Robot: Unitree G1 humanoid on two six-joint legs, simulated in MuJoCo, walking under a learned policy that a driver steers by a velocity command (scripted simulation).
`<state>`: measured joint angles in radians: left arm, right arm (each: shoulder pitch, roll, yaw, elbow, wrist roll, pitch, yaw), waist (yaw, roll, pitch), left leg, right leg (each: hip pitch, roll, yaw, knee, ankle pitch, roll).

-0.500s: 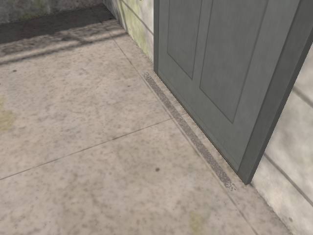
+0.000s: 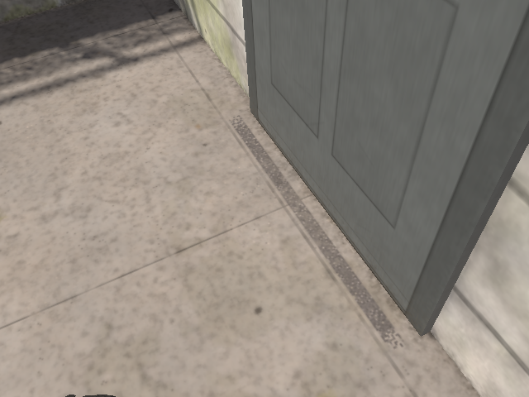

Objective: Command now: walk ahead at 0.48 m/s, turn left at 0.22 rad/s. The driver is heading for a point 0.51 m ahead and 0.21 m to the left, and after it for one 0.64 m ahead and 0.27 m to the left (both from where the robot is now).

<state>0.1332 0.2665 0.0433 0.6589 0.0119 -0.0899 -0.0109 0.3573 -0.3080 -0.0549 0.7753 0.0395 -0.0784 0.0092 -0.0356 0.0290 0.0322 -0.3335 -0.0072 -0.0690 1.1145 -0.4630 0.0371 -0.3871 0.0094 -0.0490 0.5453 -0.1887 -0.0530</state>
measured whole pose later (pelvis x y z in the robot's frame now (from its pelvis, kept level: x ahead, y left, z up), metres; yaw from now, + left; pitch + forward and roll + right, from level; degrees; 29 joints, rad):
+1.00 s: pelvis +0.53 +0.14 -0.01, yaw +31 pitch +2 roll -1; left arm 0.02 0.28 0.03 0.68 0.04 -0.14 -0.02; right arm 0.36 -0.31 -0.07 0.72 0.01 -0.01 -0.03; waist -0.07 0.01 0.02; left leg -0.12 -0.14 -0.27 0.71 -0.52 0.06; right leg -0.46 0.05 0.03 0.48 -0.05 -0.02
